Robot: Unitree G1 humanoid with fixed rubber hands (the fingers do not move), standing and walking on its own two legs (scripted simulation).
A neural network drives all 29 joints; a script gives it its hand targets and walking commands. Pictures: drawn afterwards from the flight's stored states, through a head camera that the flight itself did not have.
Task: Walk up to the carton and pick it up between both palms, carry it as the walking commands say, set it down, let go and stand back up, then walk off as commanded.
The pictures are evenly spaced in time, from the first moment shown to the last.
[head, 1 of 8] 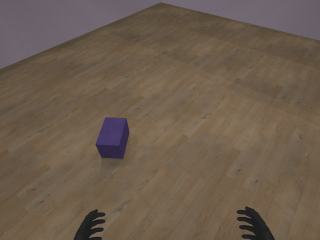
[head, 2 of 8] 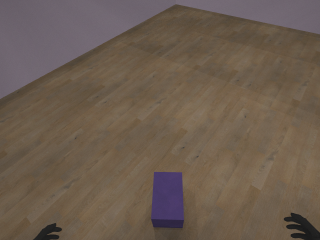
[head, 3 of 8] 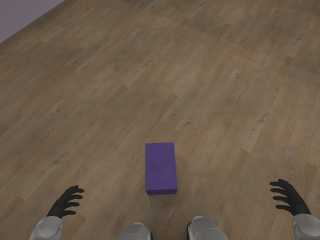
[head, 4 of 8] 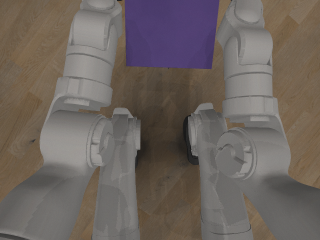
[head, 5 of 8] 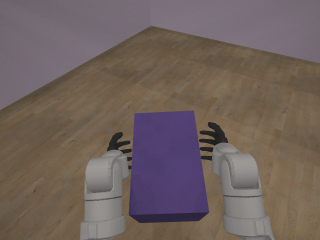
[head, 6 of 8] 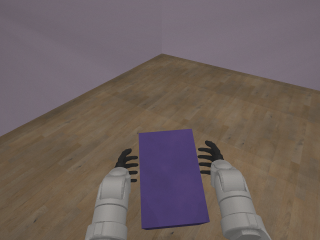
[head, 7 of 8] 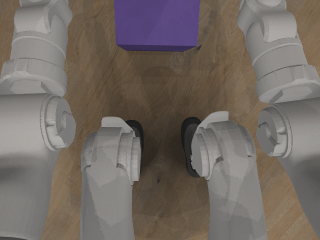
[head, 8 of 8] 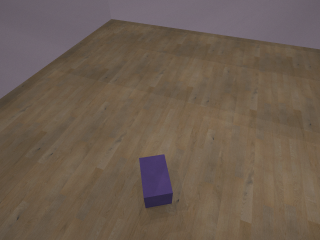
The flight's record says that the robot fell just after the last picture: no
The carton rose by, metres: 0.70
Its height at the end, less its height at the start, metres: +0.00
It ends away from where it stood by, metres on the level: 0.48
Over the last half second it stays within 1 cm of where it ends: yes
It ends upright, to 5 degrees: yes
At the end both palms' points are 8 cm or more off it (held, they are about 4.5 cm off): yes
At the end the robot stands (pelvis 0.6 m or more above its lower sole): yes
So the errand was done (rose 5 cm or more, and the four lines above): yes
